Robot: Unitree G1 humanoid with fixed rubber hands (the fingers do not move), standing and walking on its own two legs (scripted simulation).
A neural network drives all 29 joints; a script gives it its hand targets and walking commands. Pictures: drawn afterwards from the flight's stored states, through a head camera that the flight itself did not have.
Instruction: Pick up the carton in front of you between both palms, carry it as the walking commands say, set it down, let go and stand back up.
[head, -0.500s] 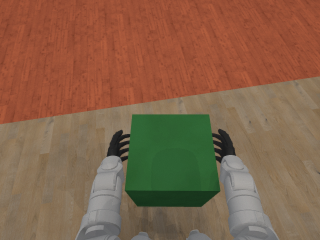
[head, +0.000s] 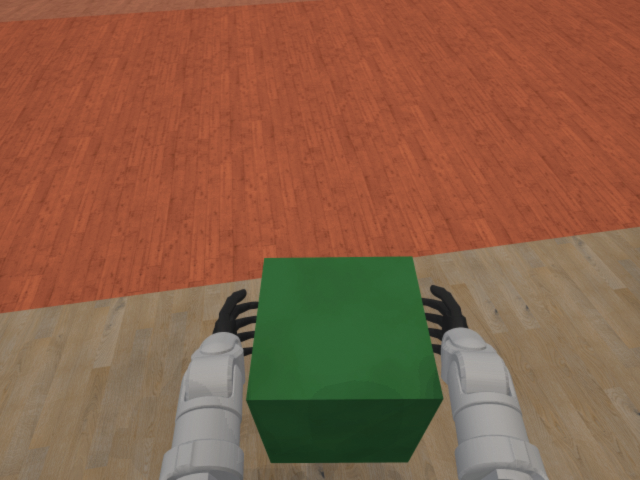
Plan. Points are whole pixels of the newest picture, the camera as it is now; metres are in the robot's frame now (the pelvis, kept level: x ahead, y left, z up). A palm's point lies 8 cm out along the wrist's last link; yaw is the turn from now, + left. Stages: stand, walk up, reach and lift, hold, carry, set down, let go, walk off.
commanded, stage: reach and lift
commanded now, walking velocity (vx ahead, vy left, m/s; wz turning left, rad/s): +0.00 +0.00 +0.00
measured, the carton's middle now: (338, 363) +0.30 +0.00 -0.05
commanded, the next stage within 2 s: hold in 0.82 s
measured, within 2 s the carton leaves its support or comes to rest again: neither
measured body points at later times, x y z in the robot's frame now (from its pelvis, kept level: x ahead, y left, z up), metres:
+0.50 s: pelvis +0.01 +0.00 +0.01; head -0.02 +0.00 +0.45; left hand +0.32 +0.15 +0.03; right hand +0.32 -0.15 +0.03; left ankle +0.02 +0.13 -0.74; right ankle +0.02 -0.13 -0.74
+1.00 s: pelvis +0.01 +0.00 +0.01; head -0.04 +0.00 +0.45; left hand +0.31 +0.15 +0.05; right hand +0.31 -0.15 +0.05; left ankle +0.02 +0.13 -0.74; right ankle +0.02 -0.13 -0.74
